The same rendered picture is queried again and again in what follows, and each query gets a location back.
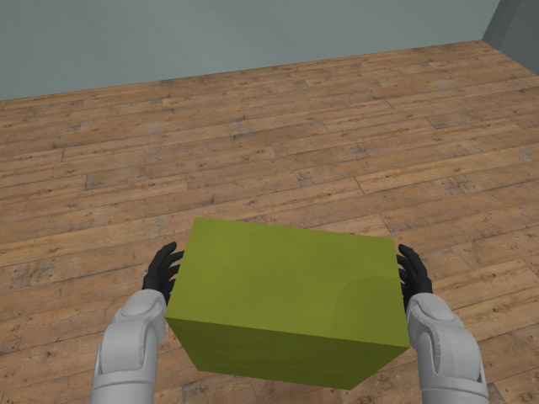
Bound robot right forearm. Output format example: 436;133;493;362
405;293;489;404

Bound carton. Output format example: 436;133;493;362
164;216;410;391

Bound right robot hand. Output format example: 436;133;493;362
396;244;433;315

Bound robot left forearm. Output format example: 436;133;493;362
89;290;167;404

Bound left robot hand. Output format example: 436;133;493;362
142;242;184;306

